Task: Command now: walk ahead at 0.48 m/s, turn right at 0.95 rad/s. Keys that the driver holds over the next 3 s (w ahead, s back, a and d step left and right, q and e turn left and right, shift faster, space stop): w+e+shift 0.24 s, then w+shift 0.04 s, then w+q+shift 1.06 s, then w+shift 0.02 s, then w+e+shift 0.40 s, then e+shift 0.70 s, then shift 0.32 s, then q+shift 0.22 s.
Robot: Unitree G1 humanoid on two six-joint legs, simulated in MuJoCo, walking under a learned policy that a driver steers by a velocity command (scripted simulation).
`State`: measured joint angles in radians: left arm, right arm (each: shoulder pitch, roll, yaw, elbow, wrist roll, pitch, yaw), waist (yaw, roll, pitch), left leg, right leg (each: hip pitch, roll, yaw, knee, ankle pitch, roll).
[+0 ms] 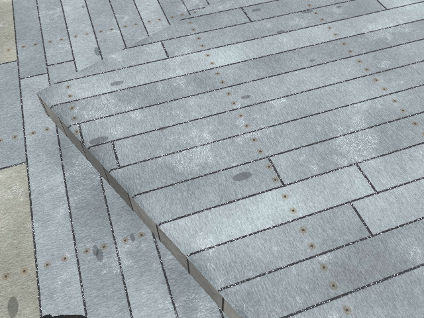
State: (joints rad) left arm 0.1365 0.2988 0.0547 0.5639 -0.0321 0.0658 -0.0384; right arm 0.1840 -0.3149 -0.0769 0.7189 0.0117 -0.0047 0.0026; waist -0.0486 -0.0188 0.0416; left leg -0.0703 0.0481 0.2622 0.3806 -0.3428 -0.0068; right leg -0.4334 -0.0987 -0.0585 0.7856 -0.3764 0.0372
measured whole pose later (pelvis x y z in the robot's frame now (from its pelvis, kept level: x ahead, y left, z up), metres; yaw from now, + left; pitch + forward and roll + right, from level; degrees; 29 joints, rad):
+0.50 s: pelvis +0.30 -0.08 +0.00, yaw -15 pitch +4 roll +2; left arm 0.42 0.26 0.01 0.77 0.03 -0.02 0.02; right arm 0.07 -0.25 -0.02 0.62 0.02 -0.09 0.04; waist 0.03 -0.01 0.00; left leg -0.32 0.00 0.10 0.48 -0.18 0.07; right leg -0.02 0.01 0.08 0.77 -0.36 -0.07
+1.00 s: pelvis +0.71 -0.16 +0.10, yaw +9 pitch +0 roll -1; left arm 0.49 0.26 0.06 0.89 0.00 -0.06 -0.01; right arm 0.11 -0.31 -0.08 0.57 0.05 -0.01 0.04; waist 0.06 0.03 -0.05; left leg -0.77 0.08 -0.10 1.68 -0.17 0.07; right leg -0.21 -0.13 -0.15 0.74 -0.50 0.06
